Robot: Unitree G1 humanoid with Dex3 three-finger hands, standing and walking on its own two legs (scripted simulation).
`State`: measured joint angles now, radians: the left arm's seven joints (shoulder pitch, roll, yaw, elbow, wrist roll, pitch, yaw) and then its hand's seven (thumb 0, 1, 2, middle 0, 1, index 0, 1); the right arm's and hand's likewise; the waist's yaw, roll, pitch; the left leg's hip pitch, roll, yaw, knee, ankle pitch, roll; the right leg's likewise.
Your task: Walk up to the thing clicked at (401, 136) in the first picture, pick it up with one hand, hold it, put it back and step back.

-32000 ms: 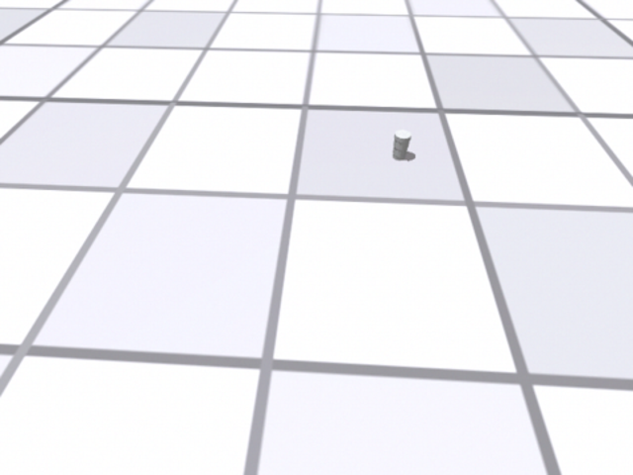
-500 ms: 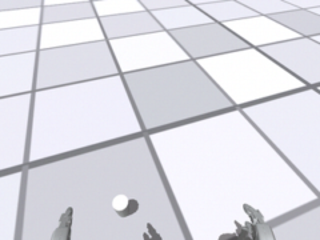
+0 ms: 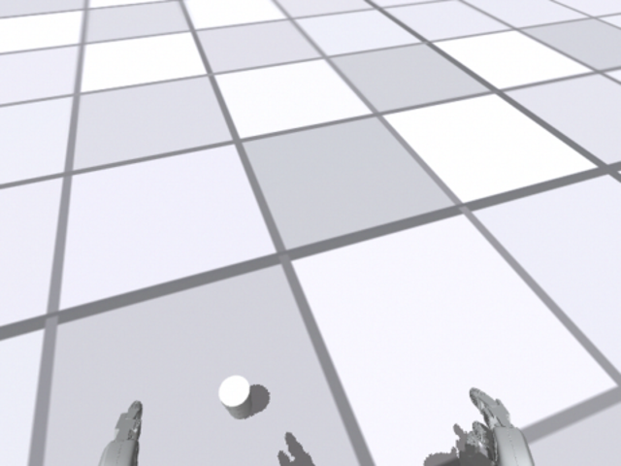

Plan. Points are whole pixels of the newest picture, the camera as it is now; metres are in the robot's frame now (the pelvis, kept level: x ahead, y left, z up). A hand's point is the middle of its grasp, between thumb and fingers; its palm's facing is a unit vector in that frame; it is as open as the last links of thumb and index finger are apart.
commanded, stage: home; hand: left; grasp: from the side
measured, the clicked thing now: (237, 399) +0.46 +0.20 -0.65
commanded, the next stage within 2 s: stand in 0.46 s
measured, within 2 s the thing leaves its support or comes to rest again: neither
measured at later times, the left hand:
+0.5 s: hand out of the picture +0.17 +0.18 -0.06, palm faces +0.10 -0.96 -0.28, open 17.3 cm
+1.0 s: hand out of the picture +0.17 +0.18 -0.06, palm faces +0.10 -0.96 -0.28, open 9.2 cm
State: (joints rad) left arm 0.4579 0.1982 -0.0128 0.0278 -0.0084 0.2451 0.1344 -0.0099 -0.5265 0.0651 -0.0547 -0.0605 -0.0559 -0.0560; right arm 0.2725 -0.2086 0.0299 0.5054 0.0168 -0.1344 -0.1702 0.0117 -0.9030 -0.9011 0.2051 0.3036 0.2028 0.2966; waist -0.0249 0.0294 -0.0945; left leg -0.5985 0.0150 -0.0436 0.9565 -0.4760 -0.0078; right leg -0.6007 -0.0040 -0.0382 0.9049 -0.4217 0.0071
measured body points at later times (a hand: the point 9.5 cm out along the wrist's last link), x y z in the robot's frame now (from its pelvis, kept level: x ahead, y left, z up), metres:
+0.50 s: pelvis +0.00 +0.00 +0.00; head +0.02 +0.00 +0.45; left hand +0.16 +0.23 -0.04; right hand +0.16 -0.24 -0.07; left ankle +0.01 +0.12 -0.69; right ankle +0.02 -0.13 -0.69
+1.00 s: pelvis +0.01 +0.00 +0.00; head +0.03 +0.00 +0.45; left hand +0.17 +0.23 -0.04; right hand +0.17 -0.24 -0.07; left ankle +0.01 +0.12 -0.69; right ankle +0.02 -0.13 -0.69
